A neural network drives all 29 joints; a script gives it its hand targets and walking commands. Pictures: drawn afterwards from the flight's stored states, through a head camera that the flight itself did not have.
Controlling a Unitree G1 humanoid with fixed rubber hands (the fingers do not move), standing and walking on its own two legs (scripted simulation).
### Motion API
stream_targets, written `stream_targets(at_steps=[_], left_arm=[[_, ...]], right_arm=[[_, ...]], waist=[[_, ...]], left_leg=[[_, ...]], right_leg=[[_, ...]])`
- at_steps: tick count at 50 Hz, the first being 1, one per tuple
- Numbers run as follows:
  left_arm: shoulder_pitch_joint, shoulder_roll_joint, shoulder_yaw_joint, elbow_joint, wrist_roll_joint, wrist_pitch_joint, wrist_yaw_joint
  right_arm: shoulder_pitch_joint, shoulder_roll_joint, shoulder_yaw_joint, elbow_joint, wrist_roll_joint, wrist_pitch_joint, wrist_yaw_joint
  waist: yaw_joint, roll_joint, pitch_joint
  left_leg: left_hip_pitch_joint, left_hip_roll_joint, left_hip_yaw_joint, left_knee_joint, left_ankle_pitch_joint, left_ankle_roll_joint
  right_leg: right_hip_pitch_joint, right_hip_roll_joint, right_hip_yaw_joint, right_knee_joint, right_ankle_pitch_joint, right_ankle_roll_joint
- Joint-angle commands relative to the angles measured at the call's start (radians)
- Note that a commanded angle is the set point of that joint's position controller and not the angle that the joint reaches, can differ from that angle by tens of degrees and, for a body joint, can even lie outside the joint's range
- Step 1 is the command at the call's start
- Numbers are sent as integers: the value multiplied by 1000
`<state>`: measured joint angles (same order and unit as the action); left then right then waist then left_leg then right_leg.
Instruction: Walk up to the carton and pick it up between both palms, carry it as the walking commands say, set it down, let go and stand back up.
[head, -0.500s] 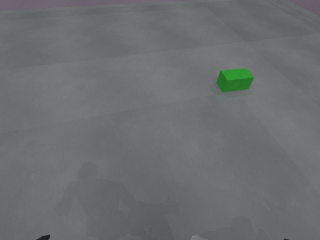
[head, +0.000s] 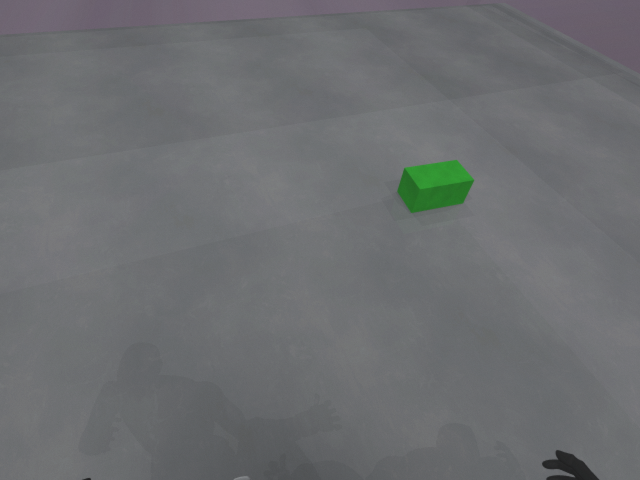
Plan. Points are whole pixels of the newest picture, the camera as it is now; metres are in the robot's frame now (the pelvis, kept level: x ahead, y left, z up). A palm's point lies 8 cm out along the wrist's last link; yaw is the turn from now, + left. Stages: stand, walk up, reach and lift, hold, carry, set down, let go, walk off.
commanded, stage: walk up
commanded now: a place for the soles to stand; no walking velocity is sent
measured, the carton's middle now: (434, 186) +1.46 -0.55 -0.68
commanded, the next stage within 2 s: none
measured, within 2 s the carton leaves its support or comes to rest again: neither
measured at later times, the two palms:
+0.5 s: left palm (154, 366) +0.29 +0.25 -0.08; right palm (601, 401) +0.27 -0.40 -0.08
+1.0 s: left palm (206, 270) +0.47 +0.22 -0.10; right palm (595, 323) +0.38 -0.42 -0.04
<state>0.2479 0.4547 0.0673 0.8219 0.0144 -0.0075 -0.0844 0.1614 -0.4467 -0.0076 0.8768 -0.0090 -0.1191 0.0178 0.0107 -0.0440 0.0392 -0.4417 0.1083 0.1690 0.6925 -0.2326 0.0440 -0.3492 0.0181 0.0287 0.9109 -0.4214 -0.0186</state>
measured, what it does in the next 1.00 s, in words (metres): walks ahead: right foot, then left foot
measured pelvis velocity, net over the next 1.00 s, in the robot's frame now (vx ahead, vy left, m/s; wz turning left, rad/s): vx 0.35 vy -0.08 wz -0.12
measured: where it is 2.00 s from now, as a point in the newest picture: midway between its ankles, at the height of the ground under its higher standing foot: (380, 351)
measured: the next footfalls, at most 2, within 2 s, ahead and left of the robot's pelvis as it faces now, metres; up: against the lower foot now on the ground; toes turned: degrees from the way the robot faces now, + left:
right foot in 0.38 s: +0.29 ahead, -0.20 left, +0.00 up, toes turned -4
left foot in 0.72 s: +0.35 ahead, +0.03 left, +0.00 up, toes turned +5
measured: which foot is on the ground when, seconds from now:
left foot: down 0.00-0.40, up 0.42-0.70, down 0.72-1.00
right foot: up 0.00-0.36, down 0.38-0.72, up 0.74-1.00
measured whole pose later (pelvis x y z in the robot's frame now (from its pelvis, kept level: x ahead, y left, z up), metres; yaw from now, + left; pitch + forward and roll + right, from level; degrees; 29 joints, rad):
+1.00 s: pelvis +0.35 -0.08 +0.02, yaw -7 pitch +0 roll -3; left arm 0.25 0.44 0.07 0.82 0.01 0.00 -0.11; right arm 0.26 -0.44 -0.01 0.92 -0.01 -0.11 0.01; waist -0.01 -0.05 0.04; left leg -0.17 0.11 0.17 0.54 -0.37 0.01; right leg -0.56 0.00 0.03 0.93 -0.28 0.00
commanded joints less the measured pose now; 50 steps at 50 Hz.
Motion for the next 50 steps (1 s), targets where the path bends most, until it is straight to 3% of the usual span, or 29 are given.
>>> stream_targets(at_steps=[1, 5, 9, 11, 13, 15, 16, 17, 18, 19, 21, 22, 25, 27, 31, 33, 34, 35, 36, 38, 40, 41, 42, 43, 44, 47, 48, 49, 50], left_arm=[[2, 208, 49, -60, 5, -19, -32], [-79, 175, 47, -61, -1, -19, -37], [-112, 132, 38, -68, -9, -23, -42], [-161, 152, 40, -85, 0, -18, -36], [-121, 153, 40, -88, 1, -17, -37], [-30, 153, 47, -63, -2, -25, -32], [53, 172, 58, -30, 1, -30, -22], [198, 212, 88, 15, 5, -45, -1], [279, 292, 100, 5, 11, -55, 12], [216, 358, 95, -11, 14, -56, 25], [99, 312, 92, -52, -12, -48, 32], [89, 286, 94, -25, -22, -49, 32], [85, 256, 74, -39, -19, -48, 24], [84, 273, 84, -57, -6, -46, 21], [29, 253, 73, -71, 4, -25, 5], [-41, 231, 51, -106, -5, -21, -2], [-87, 158, 40, -134, -13, -23, -1], [-78, 68, 12, -138, -14, -28, 4], [-80, 151, 39, -128, 14, -21, 10], [-44, 216, 56, -90, 4, -21, 2], [-60, 168, 29, -76, -6, -29, -18], [-36, 132, 35, -56, -3, -28, -19], [-60, 131, 37, -46, -6, -27, -21], [-44, 125, 29, -55, -12, -23, -18], [-75, 105, 22, -74, -14, -21, -21], [-123, 104, 28, -86, -14, -3, -27], [-172, 103, 14, -90, -5, -5, -30], [-131, 111, 25, -85, -4, 3, -31], [-162, 105, 18, -106, -3, 3, -28]], right_arm=[[63, -301, -121, -31, 2, -41, -27], [99, -301, -126, -18, -2, -35, -14], [134, -290, -126, -14, 4, -31, -9], [137, -294, -116, -13, 13, -24, -12], [82, -323, -124, -28, 7, -15, -8], [-13, -312, -122, -38, 7, -3, -10], [-16, -298, -109, -55, 9, -2, -9], [28, -262, -98, -49, -2, 6, -9], [28, -174, -71, -86, 16, 9, -2], [3, -158, -62, -118, 18, 5, -6], [-87, -248, -75, -93, 11, 8, -15], [-62, -250, -89, -67, 9, 15, -12], [-9, -229, -90, -58, 10, 18, 4], [2, -226, -89, -59, 9, 9, 8], [20, -222, -107, -41, 9, 7, 5], [129, -232, -105, 7, 4, -10, -1], [252, -265, -130, 27, -3, -19, -15], [278, -366, -150, 22, -27, -26, -28], [228, -382, -151, -2, -18, -26, -34], [123, -329, -128, -14, 7, -34, -42], [108, -282, -114, 13, -4, -35, -38], [183, -281, -107, 10, -2, -35, -32], [198, -261, -102, 5, 5, -34, -31], [199, -269, -107, 11, 5, -29, -31], [201, -261, -107, 9, 7, -22, -28], [159, -265, -111, -9, 6, -8, -31], [199, -260, -110, -8, 17, -9, -34], [145, -283, -119, -16, 13, -4, -33], [142, -287, -112, -20, 14, -3, -32]], waist=[[-51, 122, -90], [-71, 160, -37], [-81, 181, -66], [-86, 166, -32], [-62, 221, -85], [5, 182, -118], [76, 104, -138], [132, -56, -250], [150, -235, -277], [104, -390, -171], [63, -110, -19], [52, -84, 7], [31, -94, -29], [41, -101, -76], [34, -84, -22], [-37, 30, -118], [-106, 163, -158], [-134, 385, -178], [-131, 228, -131], [-42, 87, -42], [-57, 179, -43], [-73, 212, -59], [-89, 143, -50], [-65, 172, -66], [-86, 237, -62], [-67, 181, 7], [-92, 149, 20], [-58, 179, -24], [-77, 195, -3]], left_leg=[[417, 338, -313, -479, -337, 135], [406, 294, -165, -499, -227, 141], [482, 225, 1, -387, 230, 138], [480, 264, -11, -364, 253, 144], [457, 275, -18, -363, 119, 139], [437, 284, 19, -250, 174, 118], [364, 247, 43, -117, 209, 96], [306, 144, 56, 216, 328, 65], [40, 21, 19, 434, 56, 11], [-259, -117, -85, 536, -285, -25], [-322, -21, -139, 504, -235, -4], [-270, 10, -167, 443, -165, -6], [-126, -4, -128, 296, -192, -11], [-98, -25, -93, 182, -237, -20], [15, -50, -76, -19, -169, -27], [318, -59, -72, -239, -69, -1], [522, 57, -241, -381, -158, 52], [670, 342, -609, -510, -462, 129], [615, 455, -625, -504, -489, 158], [490, 370, -479, -486, -438, 138], [547, 246, -227, -449, -92, 71], [543, 255, -203, -441, 79, 60], [536, 227, -141, -402, 267, 48], [547, 206, -114, -364, 429, 62], [546, 196, -74, -358, 485, 61], [524, 199, -38, -368, 458, 124], [518, 195, -25, -365, 508, 93], [529, 217, -33, -368, 468, 113], [532, 246, -29, -357, 434, 132]], right_leg=[[-379, -155, 58, 161, 70, 19], [-378, -126, 4, 33, 109, 45], [-348, -131, -29, -92, 225, 33], [-343, -130, -77, -127, 231, 27], [-245, -151, -81, -207, 184, 16], [-144, -114, -141, -319, 180, -2], [-6, -61, -169, -392, 229, -22], [209, 24, -128, -417, 205, -54], [330, -171, 264, -518, 134, -128], [406, -250, 640, -627, 159, -224], [240, -260, 575, -631, 60, -247], [191, -218, 470, -615, 110, -161], [108, -165, 370, -611, 32, -164], [93, -182, 368, -641, -82, -214], [17, -179, 352, -636, -66, -220], [-102, -140, 251, -439, 36, -173], [-288, -55, 132, -223, 54, -96], [-540, 50, 63, 47, -44, -32], [-578, -27, 136, 163, -1, -4], [-528, -81, 125, 162, 80, -11], [-491, -93, 67, 85, 149, 28], [-456, -52, 49, 108, 129, 34], [-424, -65, 35, 70, 179, 41], [-408, -48, 33, 75, 183, 42], [-419, -58, 19, 49, 199, 45], [-412, -58, 5, -49, 221, 48], [-396, -48, -26, -90, 239, 33], [-355, -56, -42, -57, 262, 32], [-357, -108, -45, -143, 267, 33]])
